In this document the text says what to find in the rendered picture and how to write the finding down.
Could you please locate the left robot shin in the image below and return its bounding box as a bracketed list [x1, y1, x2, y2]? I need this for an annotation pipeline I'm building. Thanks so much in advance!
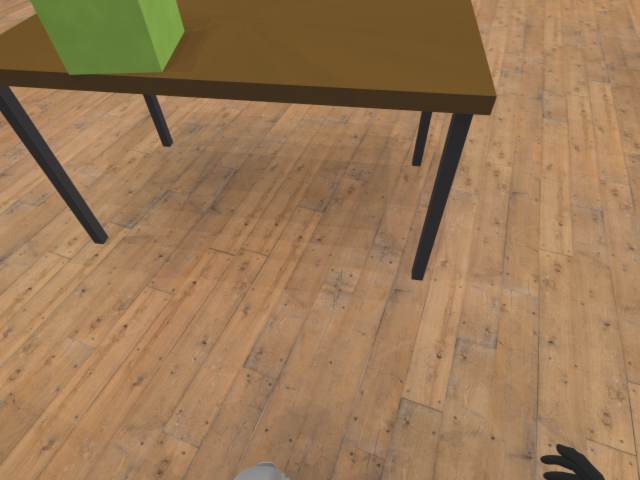
[258, 462, 278, 470]

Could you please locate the table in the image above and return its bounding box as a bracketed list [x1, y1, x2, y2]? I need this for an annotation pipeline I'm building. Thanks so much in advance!
[0, 0, 497, 281]

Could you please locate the carton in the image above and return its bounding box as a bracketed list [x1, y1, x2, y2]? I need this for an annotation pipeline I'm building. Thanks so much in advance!
[30, 0, 185, 75]

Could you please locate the right robot hand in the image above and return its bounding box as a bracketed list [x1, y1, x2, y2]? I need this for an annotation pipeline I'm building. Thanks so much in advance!
[540, 444, 605, 480]

